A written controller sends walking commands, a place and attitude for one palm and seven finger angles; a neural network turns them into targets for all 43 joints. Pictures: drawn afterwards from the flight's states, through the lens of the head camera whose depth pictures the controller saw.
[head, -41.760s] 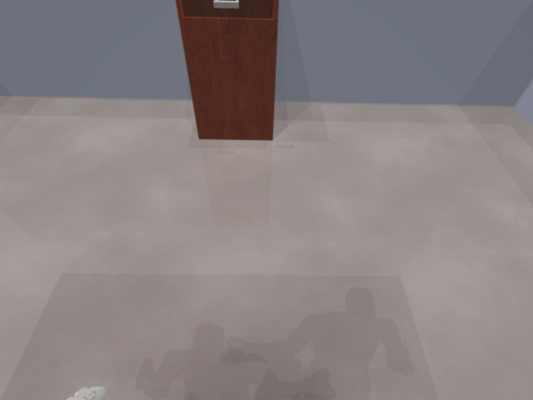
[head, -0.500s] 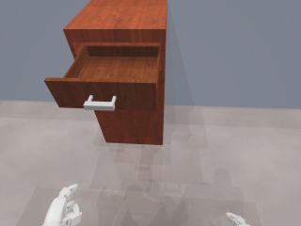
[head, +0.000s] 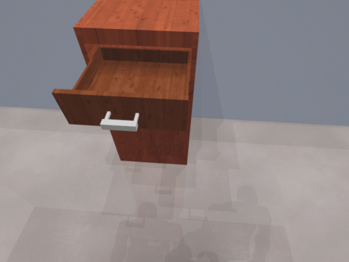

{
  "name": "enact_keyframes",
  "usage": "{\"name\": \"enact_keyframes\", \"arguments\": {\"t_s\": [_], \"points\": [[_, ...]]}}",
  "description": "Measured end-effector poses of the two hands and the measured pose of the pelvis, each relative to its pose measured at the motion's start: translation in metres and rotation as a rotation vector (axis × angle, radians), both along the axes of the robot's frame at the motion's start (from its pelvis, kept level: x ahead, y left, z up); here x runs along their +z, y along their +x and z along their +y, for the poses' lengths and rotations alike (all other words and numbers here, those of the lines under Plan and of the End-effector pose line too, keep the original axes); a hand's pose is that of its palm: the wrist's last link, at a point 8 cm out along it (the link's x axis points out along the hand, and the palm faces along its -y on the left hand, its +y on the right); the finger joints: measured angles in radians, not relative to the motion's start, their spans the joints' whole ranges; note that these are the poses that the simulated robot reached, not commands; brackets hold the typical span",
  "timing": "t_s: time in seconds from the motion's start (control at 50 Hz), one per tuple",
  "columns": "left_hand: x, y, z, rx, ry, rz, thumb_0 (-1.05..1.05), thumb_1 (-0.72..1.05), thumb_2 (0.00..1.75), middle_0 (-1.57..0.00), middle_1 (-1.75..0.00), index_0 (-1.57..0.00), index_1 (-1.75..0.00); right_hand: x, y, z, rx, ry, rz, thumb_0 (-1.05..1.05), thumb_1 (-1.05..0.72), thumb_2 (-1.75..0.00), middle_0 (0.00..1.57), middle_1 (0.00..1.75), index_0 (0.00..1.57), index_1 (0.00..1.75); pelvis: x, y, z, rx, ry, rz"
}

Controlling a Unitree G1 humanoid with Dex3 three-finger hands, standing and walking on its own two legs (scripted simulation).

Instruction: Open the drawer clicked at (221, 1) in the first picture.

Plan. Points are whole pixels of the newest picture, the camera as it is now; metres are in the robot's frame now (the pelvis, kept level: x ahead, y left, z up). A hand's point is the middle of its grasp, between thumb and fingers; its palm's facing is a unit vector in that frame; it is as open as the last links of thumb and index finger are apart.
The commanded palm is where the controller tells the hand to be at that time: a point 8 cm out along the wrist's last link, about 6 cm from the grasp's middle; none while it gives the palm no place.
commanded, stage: let the arm hang, fingers relaxed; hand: left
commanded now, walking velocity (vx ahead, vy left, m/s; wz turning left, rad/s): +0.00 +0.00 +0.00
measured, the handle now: (121, 120) +0.50 +0.20 -0.01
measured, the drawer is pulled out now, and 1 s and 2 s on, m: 0.29 0.29 0.29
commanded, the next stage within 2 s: look to check the result in 0.42 s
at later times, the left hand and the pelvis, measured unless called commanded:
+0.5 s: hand out of the picture -0.01 +0.16 -0.18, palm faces +0.02 -0.99 -0.17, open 7.4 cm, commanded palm none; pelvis +0.01 +0.00 +0.00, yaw -1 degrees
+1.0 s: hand out of the picture +0.00 +0.15 -0.18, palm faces +0.02 -0.98 -0.17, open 7.4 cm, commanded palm none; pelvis +0.01 -0.01 +0.00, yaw -1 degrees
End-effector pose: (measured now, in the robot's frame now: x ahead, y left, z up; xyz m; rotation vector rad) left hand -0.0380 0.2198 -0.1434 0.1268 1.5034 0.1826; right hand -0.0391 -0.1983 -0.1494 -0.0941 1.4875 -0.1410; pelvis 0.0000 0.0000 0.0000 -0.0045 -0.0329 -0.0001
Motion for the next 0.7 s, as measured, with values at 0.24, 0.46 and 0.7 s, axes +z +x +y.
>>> {"name": "enact_keyframes", "arguments": {"t_s": [0.24,0.46,0.7], "points": [[-0.003,0.034,-0.008,-0.036,-0.014,-0.090,0.01,0.92,0.90,-0.20,-0.30,-0.20,-0.30,-0.004,0.010,0.013,-0.034,0.026,-0.051,0.01,-0.92,-0.90,0.20,0.30,0.20,0.30,-0.001,0.004,0.002,-0.016,0.005,-0.005],[-0.004,0.030,-0.011,-0.035,-0.026,-0.066,0.00,0.91,0.90,-0.20,-0.30,-0.19,-0.30,0.000,-0.002,0.003,-0.047,-0.003,-0.008,0.00,-0.91,-0.90,0.20,0.30,0.20,0.29,0.000,0.006,0.000,-0.021,0.003,-0.002],[-0.004,0.026,-0.016,-0.032,-0.030,-0.040,0.00,0.91,0.90,-0.20,-0.30,-0.19,-0.30,0.000,0.001,0.002,-0.047,0.001,-0.003,0.00,-0.91,-0.90,0.20,0.30,0.20,0.29,0.000,0.008,-0.002,-0.022,0.004,0.000]]}}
